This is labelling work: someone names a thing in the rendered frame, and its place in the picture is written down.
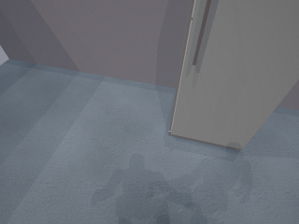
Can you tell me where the handle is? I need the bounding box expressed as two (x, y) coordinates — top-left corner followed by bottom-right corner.
(192, 0), (212, 65)

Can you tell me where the fridge door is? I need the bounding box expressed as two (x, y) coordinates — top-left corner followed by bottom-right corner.
(171, 0), (299, 149)

